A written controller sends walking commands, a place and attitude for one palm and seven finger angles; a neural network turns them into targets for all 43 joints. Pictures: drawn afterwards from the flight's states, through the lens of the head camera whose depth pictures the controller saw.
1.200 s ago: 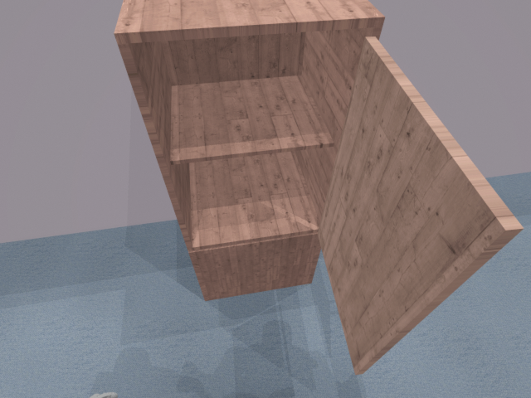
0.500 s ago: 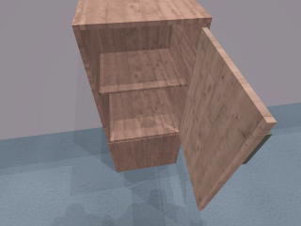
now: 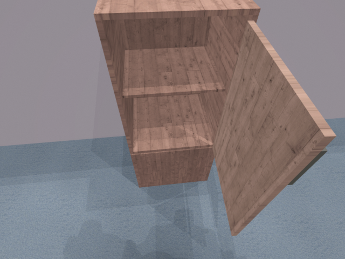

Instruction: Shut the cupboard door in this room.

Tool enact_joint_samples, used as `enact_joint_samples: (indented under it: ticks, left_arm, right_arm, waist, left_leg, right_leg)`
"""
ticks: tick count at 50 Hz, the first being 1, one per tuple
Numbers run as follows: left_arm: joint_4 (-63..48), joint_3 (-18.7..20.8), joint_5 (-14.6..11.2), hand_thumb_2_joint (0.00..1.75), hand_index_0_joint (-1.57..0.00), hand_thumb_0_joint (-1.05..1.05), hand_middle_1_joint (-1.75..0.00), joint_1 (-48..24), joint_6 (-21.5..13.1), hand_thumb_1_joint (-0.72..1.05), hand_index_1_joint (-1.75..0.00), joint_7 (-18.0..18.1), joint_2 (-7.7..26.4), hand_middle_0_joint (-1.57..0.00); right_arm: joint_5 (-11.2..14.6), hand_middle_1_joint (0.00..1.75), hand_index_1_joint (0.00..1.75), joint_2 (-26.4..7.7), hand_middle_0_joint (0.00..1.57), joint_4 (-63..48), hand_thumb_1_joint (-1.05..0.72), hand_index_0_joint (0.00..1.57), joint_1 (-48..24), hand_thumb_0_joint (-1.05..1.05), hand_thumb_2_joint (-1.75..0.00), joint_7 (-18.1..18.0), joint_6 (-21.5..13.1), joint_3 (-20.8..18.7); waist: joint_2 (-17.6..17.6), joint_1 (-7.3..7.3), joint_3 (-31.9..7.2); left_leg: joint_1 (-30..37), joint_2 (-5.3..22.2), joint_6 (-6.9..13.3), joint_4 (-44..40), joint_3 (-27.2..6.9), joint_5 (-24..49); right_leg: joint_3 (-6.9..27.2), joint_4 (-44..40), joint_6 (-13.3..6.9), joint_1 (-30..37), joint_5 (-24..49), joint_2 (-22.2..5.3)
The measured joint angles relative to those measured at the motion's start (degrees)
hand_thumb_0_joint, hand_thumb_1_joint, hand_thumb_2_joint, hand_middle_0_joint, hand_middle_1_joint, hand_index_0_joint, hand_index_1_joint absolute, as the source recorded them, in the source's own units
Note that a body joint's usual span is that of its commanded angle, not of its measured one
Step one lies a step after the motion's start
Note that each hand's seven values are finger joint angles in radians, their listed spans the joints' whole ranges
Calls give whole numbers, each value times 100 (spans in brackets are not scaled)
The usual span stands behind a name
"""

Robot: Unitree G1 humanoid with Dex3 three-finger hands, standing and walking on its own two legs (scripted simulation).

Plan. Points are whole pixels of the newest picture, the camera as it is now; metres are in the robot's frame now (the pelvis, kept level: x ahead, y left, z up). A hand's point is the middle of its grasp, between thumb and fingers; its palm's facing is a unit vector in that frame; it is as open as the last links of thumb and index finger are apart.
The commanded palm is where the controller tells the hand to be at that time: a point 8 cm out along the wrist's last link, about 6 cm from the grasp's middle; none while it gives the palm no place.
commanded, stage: stand and wait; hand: left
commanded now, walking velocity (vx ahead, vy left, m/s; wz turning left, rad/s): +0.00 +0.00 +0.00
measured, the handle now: (292, 166) +0.31 -0.25 +0.07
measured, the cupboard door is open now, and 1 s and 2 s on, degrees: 87 87 87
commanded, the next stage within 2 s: turn or walk to find it in 0.22 s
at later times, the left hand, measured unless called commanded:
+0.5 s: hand out of the picture +0.02 +0.20 -0.18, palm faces +0.07 -0.97 -0.22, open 7.4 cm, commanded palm none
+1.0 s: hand out of the picture +0.06 +0.22 -0.17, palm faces +0.14 -0.96 -0.24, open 7.4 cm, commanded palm none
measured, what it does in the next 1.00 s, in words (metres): lifts its right foot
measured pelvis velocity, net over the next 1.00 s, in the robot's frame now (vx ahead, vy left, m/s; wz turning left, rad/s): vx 0.01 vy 0.00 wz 0.15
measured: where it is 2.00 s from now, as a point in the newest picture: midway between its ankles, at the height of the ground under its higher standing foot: outside the picture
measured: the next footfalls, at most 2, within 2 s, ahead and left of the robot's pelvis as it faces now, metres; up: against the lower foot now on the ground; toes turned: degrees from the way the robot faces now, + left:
right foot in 1.20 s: +0.02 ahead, -0.13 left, +0.00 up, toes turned +15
left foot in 1.62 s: +0.00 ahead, +0.09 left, +0.00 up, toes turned +22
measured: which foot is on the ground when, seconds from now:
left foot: down 0.00-1.00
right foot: down 0.00-0.88, up 0.90-1.00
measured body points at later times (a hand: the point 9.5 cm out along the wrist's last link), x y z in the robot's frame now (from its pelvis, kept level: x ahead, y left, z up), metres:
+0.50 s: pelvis +0.00 +0.01 +0.00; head +0.03 +0.02 +0.45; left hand +0.02 +0.25 -0.16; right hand +0.06 -0.24 -0.15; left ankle +0.02 +0.12 -0.73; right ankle +0.01 -0.13 -0.73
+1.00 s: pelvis +0.01 +0.00 +0.00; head +0.05 +0.02 +0.45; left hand +0.06 +0.27 -0.15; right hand +0.07 -0.24 -0.15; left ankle +0.02 +0.11 -0.73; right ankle -0.03 -0.12 -0.68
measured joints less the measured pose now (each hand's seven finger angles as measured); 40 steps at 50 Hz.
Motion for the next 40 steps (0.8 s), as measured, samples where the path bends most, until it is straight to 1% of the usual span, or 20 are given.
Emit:
enact_joint_samples:
  ticks: [4, 9, 12, 16, 23, 26, 30, 34, 39, 40]
  left_arm:
    - [-3, 5, 4, 90, -20, 1, -30, 94, 42, 90, -30, 9, -82, -20]
    - [78, 5, 11, 90, -20, 1, -30, 254, -9, 91, -30, 16, -167, -20]
    - [143, 4, 13, 90, -20, 1, -30, 390, -42, 91, -30, 16, -219, -20]
    - [183, 33, 14, 90, -20, 1, -30, 510, -13, 91, -30, 12, -262, -20]
    - [112, 120, 15, 90, -20, 1, -30, 520, 15, 90, -30, 32, -222, -20]
    - [122, 123, 14, 90, -20, 1, -30, 488, 6, 91, -30, 36, -193, -20]
    - [150, 103, 17, 90, -20, 1, -30, 479, -49, 91, -30, 33, -197, -20]
    - [173, 81, 10, 90, -20, 1, -30, 490, -79, 91, -30, 21, -235, -20]
    - [40, 127, 13, 90, -20, 1, -30, 435, -27, 91, -30, 21, -271, -20]
    - [0, 140, 17, 90, -20, 1, -30, 413, -14, 90, -30, 24, -268, -20]
  right_arm:
    - [-12, 30, 30, 191, 20, -47, -91, 20, 62, 0, -90, 5, -26, 27]
    - [11, 30, 30, 356, 20, -24, -91, 20, 121, 0, -90, -7, -54, 66]
    - [17, 30, 30, 350, 20, -28, -92, 20, 119, 0, -90, -35, -61, 42]
    - [17, 30, 30, 310, 20, -97, -92, 20, 155, 0, -90, -38, -66, 8]
    - [-3, 30, 30, 260, 20, -152, -91, 20, 227, 0, -90, -67, -51, -33]
    - [-1, 30, 30, 276, 20, -130, -91, 20, 254, 0, -90, -77, -78, -4]
    - [12, 30, 30, 296, 20, -93, -91, 20, 259, 0, -90, -85, -98, 32]
    - [21, 30, 30, 312, 20, -102, -91, 20, 233, 0, -90, -83, -106, 46]
    - [11, 30, 30, 296, 20, -206, -91, 20, 252, 0, -90, -68, -42, -3]
    - [8, 30, 30, 287, 20, -226, -91, 20, 266, 0, -90, -66, -25, -26]
  waist:
    - [-76, 34, 29]
    - [-58, 103, -2]
    - [-34, 119, -41]
    - [-19, 90, -77]
    - [-100, 110, -44]
    - [-131, 126, -58]
    - [-83, 140, -111]
    - [-12, 120, -147]
    - [44, 85, -111]
    - [48, 64, -92]
  left_leg:
    - [-63, -69, 49, 86, -3, -37]
    - [-3, -61, 57, -26, -44, 20]
    - [19, -48, 41, -78, -48, 40]
    - [-37, -58, 40, -31, -94, 22]
    - [-173, -127, 73, 204, -170, -97]
    - [-108, -138, 90, 126, -171, -78]
    - [8, -111, 71, -43, -188, -14]
    - [58, -85, 39, -113, -204, 8]
    - [-134, -98, 29, 213, -295, -120]
    - [-199, -71, 34, 333, -228, -136]
  right_leg:
    - [-2, 154, 56, -85, -73, -70]
    - [-43, -4, 57, 9, -6, -60]
    - [-48, -84, 45, 42, 27, -47]
    - [-96, -76, 43, 26, 7, -55]
    - [-176, 127, 69, -57, -129, -120]
    - [-176, 79, 90, -7, -118, -132]
    - [-193, -110, 71, 120, -49, -105]
    - [-210, -199, 44, 182, -23, -78]
    - [-327, -15, 24, 105, -140, -85]
    - [-374, 49, 26, 93, -181, -94]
